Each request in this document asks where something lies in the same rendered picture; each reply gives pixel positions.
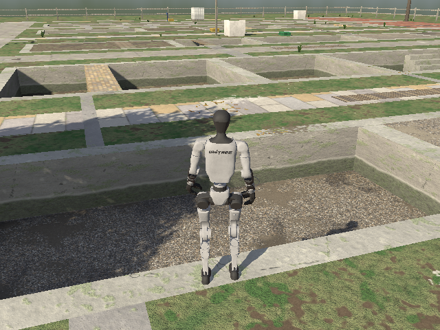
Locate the robot left forearm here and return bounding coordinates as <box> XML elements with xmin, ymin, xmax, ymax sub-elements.
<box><xmin>187</xmin><ymin>166</ymin><xmax>197</xmax><ymax>186</ymax></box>

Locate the robot foot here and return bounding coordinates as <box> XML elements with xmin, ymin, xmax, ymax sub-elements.
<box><xmin>229</xmin><ymin>263</ymin><xmax>239</xmax><ymax>281</ymax></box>
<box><xmin>201</xmin><ymin>267</ymin><xmax>211</xmax><ymax>285</ymax></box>

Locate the robot right upper arm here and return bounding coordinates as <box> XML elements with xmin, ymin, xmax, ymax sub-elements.
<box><xmin>235</xmin><ymin>140</ymin><xmax>252</xmax><ymax>179</ymax></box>

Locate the robot right hand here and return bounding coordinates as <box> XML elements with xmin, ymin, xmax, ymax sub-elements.
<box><xmin>241</xmin><ymin>191</ymin><xmax>256</xmax><ymax>205</ymax></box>

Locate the robot left foot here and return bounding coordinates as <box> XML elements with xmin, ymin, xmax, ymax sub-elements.
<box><xmin>201</xmin><ymin>267</ymin><xmax>211</xmax><ymax>285</ymax></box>

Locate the robot right forearm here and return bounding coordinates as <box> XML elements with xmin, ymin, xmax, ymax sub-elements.
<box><xmin>244</xmin><ymin>169</ymin><xmax>255</xmax><ymax>194</ymax></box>

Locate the robot left hand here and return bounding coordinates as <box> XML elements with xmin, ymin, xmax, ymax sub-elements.
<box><xmin>186</xmin><ymin>183</ymin><xmax>202</xmax><ymax>195</ymax></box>

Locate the robot right foot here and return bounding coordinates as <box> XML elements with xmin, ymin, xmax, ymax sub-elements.
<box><xmin>229</xmin><ymin>263</ymin><xmax>239</xmax><ymax>281</ymax></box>

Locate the robot left upper arm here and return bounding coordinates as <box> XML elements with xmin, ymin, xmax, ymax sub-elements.
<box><xmin>189</xmin><ymin>139</ymin><xmax>207</xmax><ymax>175</ymax></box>

